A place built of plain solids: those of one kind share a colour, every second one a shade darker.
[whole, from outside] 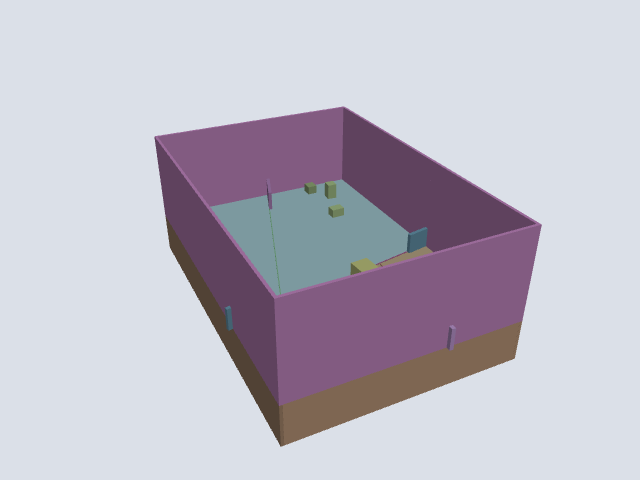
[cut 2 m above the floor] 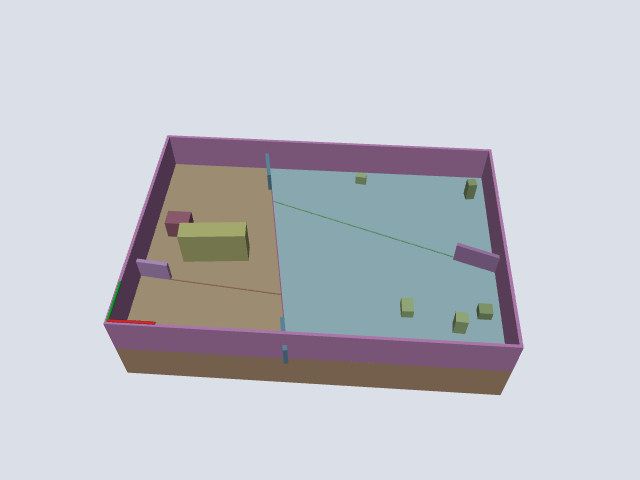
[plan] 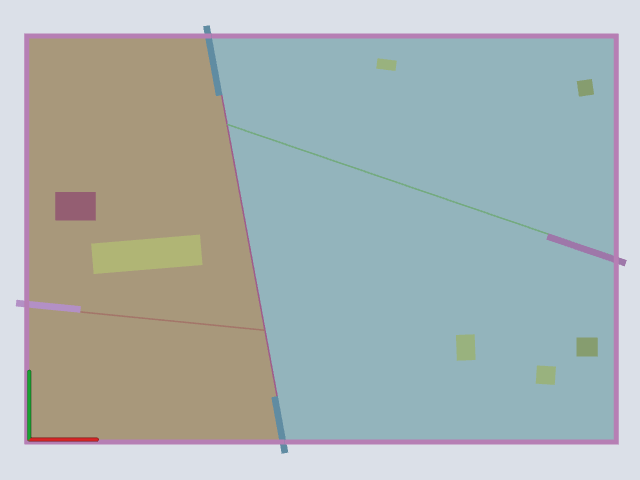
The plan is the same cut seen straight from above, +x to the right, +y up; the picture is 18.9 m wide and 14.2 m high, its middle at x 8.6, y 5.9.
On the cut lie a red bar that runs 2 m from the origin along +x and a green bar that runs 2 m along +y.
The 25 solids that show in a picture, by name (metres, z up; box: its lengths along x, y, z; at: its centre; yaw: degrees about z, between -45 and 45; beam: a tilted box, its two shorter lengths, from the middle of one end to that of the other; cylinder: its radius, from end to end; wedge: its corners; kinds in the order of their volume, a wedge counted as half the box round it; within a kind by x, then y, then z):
{
 "piece_1": {"wedge": [[5.38, 11.86, -2.3], [5.38, 11.86, 0.0], [7.56, 0.0, -2.3], [7.56, 0.0, 0.0], [17.29, 0.0, -2.3], [17.29, 0.0, 0.0], [17.29, 11.86, -2.3], [17.29, 11.86, 0.0]]},
 "deck_1": {"wedge": [[0.0, 0.0, -2.3], [0.0, 0.0, 0.0], [0.0, 11.86, -2.3], [0.0, 11.86, 0.0], [5.38, 11.86, -2.3], [5.38, 11.86, 0.0], [7.56, 0.0, -2.3], [7.56, 0.0, 0.0]]},
 "wall_1": {"box": [0.15, 12.16, 5.06], "at": [-0.07, 5.93, 2.48]},
 "wall_2": {"box": [5.53, 0.15, 5.06], "at": [2.61, 11.94, 2.48]},
 "wall_3": {"box": [7.71, 0.15, 5.06], "at": [3.71, -0.07, 2.48]},
 "wall_4": {"box": [12.06, 0.15, 5.06], "at": [11.41, 11.94, 2.48]},
 "wall_5": {"box": [9.88, 0.15, 5.06], "at": [12.5, -0.07, 2.48]},
 "wall_6": {"box": [0.15, 12.16, 5.06], "at": [17.36, 5.93, 2.48]},
 "wallfoot_1": {"box": [0.15, 11.86, 2.3], "at": [-0.07, 5.93, -1.15]},
 "wallfoot_2": {"box": [17.59, 0.15, 2.3], "at": [8.64, -0.07, -1.15]},
 "wallfoot_3": {"box": [17.59, 0.15, 2.3], "at": [8.64, 11.94, -1.15]},
 "racking_1": {"box": [3.23, 0.91, 1.95], "at": [3.48, 5.48, 0.93], "yaw": 4.8},
 "pallet_1": {"box": [1.2, 0.85, 1.09], "at": [1.37, 6.9, 0.49]},
 "carton_1": {"box": [0.58, 0.31, 0.58], "at": [10.57, 11.09, 0.24], "yaw": -7.1},
 "carton_2": {"box": [0.56, 0.77, 0.55], "at": [12.91, 2.72, 0.23], "yaw": 2.1},
 "carton_3": {"box": [0.57, 0.55, 0.98], "at": [15.28, 1.9, 0.44], "yaw": -3.7},
 "carton_4": {"box": [0.46, 0.47, 1.12], "at": [16.45, 10.4, 0.51], "yaw": 8.3},
 "carton_5": {"box": [0.64, 0.56, 0.55], "at": [16.5, 2.73, 0.23]},
 "screen_live_1": {"box": [0.2, 2.1, 1.17], "at": [5.43, 11.21, 0.53], "yaw": 10.4},
 "screen_live_2": {"box": [0.2, 1.7, 1.17], "at": [7.41, 0.43, 0.53], "yaw": 10.4},
 "screen_like_1": {"box": [2.45, 0.2, 1.17], "at": [16.49, 5.61, 0.53], "yaw": -18.9},
 "screen_like_deck_1": {"box": [1.92, 0.2, 1.17], "at": [0.56, 3.94, 0.53], "yaw": -5.7},
 "kerb_like_1": {"box": [12.09, 0.05, 0.09], "at": [11.57, 7.37, 0.0], "yaw": -18.9},
 "kerb_live_1": {"box": [0.05, 12.06, 0.09], "at": [6.47, 5.93, 0.0], "yaw": 10.4},
 "kerb_like_deck_1": {"box": [7.0, 0.05, 0.09], "at": [3.48, 3.58, 0.0], "yaw": -5.7}
}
